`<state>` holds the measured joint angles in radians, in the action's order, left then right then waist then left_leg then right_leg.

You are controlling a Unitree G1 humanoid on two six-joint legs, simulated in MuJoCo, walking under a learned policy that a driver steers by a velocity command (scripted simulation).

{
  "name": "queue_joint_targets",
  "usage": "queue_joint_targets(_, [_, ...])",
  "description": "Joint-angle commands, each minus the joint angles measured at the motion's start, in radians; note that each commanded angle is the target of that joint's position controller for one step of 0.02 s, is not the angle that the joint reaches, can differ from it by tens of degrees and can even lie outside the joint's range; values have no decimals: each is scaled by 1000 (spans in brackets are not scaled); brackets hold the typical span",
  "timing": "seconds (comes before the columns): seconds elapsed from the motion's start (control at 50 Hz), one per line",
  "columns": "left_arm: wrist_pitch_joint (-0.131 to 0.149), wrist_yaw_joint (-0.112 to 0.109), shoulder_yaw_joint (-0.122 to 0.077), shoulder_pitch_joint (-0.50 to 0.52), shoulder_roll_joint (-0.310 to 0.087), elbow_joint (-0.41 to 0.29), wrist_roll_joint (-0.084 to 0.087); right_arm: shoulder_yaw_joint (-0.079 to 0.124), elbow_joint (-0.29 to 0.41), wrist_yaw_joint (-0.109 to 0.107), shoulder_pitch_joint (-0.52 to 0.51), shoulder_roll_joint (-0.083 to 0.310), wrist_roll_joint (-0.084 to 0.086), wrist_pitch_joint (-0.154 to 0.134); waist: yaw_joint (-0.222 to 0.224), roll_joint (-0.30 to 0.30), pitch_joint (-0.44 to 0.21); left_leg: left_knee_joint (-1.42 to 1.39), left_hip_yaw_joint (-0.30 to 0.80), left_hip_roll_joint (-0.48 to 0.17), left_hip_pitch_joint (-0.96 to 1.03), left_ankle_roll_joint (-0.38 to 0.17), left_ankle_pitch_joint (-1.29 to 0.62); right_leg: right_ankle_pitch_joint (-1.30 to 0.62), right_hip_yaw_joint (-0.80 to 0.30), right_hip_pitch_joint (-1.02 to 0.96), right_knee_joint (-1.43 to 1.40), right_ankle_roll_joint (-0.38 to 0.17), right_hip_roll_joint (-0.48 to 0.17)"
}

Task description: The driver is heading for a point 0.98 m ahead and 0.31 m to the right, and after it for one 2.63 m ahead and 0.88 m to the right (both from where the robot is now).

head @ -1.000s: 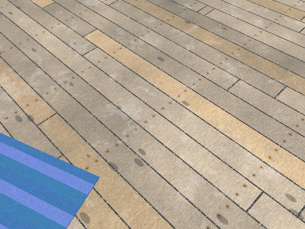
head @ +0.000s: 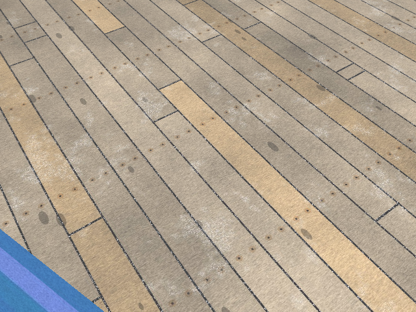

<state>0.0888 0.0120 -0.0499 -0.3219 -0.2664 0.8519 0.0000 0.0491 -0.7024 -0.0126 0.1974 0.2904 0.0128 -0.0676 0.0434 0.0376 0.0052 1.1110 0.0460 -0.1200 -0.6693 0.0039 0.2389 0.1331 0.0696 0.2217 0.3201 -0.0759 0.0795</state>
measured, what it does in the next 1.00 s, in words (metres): walks ahead, turning right: left foot, then right foot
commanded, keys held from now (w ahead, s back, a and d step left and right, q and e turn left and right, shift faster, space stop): w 0.28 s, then w+e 0.72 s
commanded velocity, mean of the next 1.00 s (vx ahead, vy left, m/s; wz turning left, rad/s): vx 0.50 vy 0.00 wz -0.29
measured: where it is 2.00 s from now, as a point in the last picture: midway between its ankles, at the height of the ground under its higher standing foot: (291, 192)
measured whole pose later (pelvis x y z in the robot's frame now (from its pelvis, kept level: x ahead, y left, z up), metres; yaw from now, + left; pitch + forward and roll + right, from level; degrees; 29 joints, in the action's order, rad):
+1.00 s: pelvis +0.53 -0.01 +0.00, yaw -22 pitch +2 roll +0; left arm 0.04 0.03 -0.08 -0.26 -0.28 0.75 0.02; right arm 0.06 -0.73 -0.01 0.16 0.29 0.00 -0.11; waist 0.02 0.02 0.06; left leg 1.15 0.06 -0.09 -0.54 0.02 0.34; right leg 0.16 -0.02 0.29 0.43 -0.10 0.11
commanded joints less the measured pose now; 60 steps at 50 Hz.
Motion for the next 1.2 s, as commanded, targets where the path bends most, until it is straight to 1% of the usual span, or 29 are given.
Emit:
queue_joint_targets(0.02, [24,-5,-33,95,-149,-78,4,-1,49,-2,15,28,-11,0,-48,-64,9,-191,3,-38,51,23,-168,-69,-182,91,-209,-189,-256])
queue_joint_targets(0.08, [13,-7,-41,45,-179,-62,18,-6,69,7,-94,23,-1,-11,3,-59,12,-396,-27,0,99,29,-289,-84,-144,42,-193,-161,-252])
queue_joint_targets(0.16, [-9,-5,-46,-20,-191,-28,29,2,105,27,-189,47,11,-21,45,-77,28,-534,-23,23,72,5,-267,-47,-177,-115,-129,-137,-308])
queue_joint_targets(0.2, [-23,-8,-49,-26,-197,-18,28,9,114,36,-187,62,10,-26,31,-96,23,-579,-30,41,101,-24,-187,-69,-193,-171,-76,-116,-331])
queue_joint_targets(0.24, [-35,-11,-47,1,-193,-16,29,29,84,36,-69,91,4,-29,-45,-106,-30,-644,-71,84,275,-59,-147,-249,-166,-175,65,-80,-302])
queue_joint_targets(0.26, [-35,-11,-31,0,-149,-20,21,56,43,28,81,144,-3,-29,-107,-75,-133,-638,-53,67,496,-94,-157,-308,-114,-114,263,-47,-242])
queue_joint_targets(0.28, [-29,-12,-2,4,-78,-55,-12,77,24,16,254,231,-14,-24,-160,93,-282,-625,209,-154,770,-162,-212,-23,-47,91,613,2,-166])
queue_joint_targets(0.3, [-6,-4,12,-88,-29,-65,19,81,14,22,265,255,-18,-19,-111,332,-351,-769,644,-297,1016,-315,38,422,-93,474,893,45,-21])
queue_joint_targets(0.32, [7,-1,-13,-33,-136,-50,40,60,27,25,248,161,-12,-19,-152,163,-279,-804,621,-280,971,-285,144,406,-198,587,999,38,-77])
queue_joint_targets(0.34, [12,2,-21,52,-157,-73,51,46,35,21,200,124,-15,-22,-147,94,-181,-805,464,-248,867,-244,100,312,-194,611,1006,27,-117])
queue_joint_targets(0.36, [8,-3,-19,85,-138,-78,43,39,36,23,136,106,-20,-24,-111,17,-121,-833,356,-209,741,-222,4,231,-180,567,960,34,-159])
queue_joint_targets(0.38, [-2,-7,-25,100,-132,-81,28,32,36,25,87,76,-22,-30,-84,20,-72,-868,276,-174,654,-210,-58,175,-185,535,899,41,-185])
queue_joint_targets(0.4, [-15,-5,-28,78,-122,-74,29,30,33,26,64,66,-26,-38,-57,53,-54,-897,214,-156,593,-200,-116,140,-190,478,873,49,-201])
queue_joint_targets(0.46, [-44,-8,-29,65,-85,-65,33,39,9,20,59,70,-29,-54,-35,34,-25,-952,77,-133,548,-192,-245,62,-197,471,829,69,-195])
queue_joint_targets(0.6, [-41,16,-17,244,-42,-124,21,56,-39,-4,96,108,-23,-43,-89,10,41,-985,-147,-108,599,-152,-342,-215,-127,486,463,74,-179])
queue_joint_targets(0.7, [-41,43,-11,367,-32,-195,24,70,-86,-10,159,133,-5,-15,-127,6,88,-924,-202,-161,761,-144,-436,-134,-58,534,332,30,-164])
queue_joint_targets(0.76, [-45,56,-29,336,-65,-217,26,80,-84,-19,132,167,6,5,-77,52,33,-780,-243,-166,803,-116,-841,7,23,398,312,-24,-92])
queue_joint_targets(0.78, [-48,55,-44,270,-91,-208,28,84,-80,-23,120,183,8,13,-35,73,-11,-677,-253,-161,803,-106,-992,59,49,304,316,-47,-54])
queue_joint_targets(0.8, [-50,50,-68,143,-132,-179,30,85,-76,-27,100,194,11,21,40,68,-77,-506,-271,-137,763,-85,-1039,47,60,133,271,-79,-14])
queue_joint_targets(0.82, [-55,34,-101,-28,-197,-137,27,79,-66,-32,86,187,10,18,127,27,-161,-256,-283,-97,584,-44,-870,-16,-12,-160,210,-123,-22])
queue_joint_targets(0.84, [-58,14,-124,-89,-306,-121,29,38,-21,-19,159,55,-35,-2,59,-234,-248,115,-253,49,135,20,14,-26,-467,-546,214,-269,-284])
queue_joint_targets(0.86, [-44,18,-109,-105,-297,-151,21,18,9,-3,141,47,-11,-48,56,-230,-414,314,-8,181,-78,27,388,155,-925,-698,27,-403,-422])
queue_joint_targets(0.88, [-37,19,-90,-87,-221,-147,13,37,31,12,13,116,32,-75,98,-137,-305,328,58,116,-189,2,296,158,-793,-637,-23,-329,-390])
queue_joint_targets(0.9, [-31,17,-78,-23,-182,-151,22,33,42,12,-20,117,33,-87,63,-91,-186,241,47,70,-188,-16,200,102,-653,-485,-27,-285,-351])
queue_joint_targets(0.92, [-30,18,-64,57,-142,-164,27,37,23,2,-33,111,1,-84,14,-3,-97,150,33,28,-114,-16,134,5,-531,-313,-40,-231,-296])
queue_joint_targets(0.96, [-25,11,-55,123,-122,-195,12,49,26,-1,15,124,-20,-63,-56,-65,-62,64,41,-3,19,14,84,-169,-458,-121,-75,-240,-259])
queue_joint_targets(1.0, [-21,1,-59,124,-136,-195,14,45,29,-2,19,97,-25,-44,-71,-61,-52,-22,18,-1,58,39,48,-215,-393,-27,-97,-232,-226])
queue_joint_targets(1.1, [-30,-23,-70,44,-172,-170,25,19,85,3,-166,38,-26,-38,-3,-105,-14,-407,-8,68,112,69,-254,-175,-302,57,-78,-162,-145])
queue_joint_targets(1.2, [-45,-30,-69,-28,-165,-148,34,29,116,29,-261,78,-3,-56,33,-131,-13,-597,30,114,166,48,-284,-31,-428,-40,9,-137,-192])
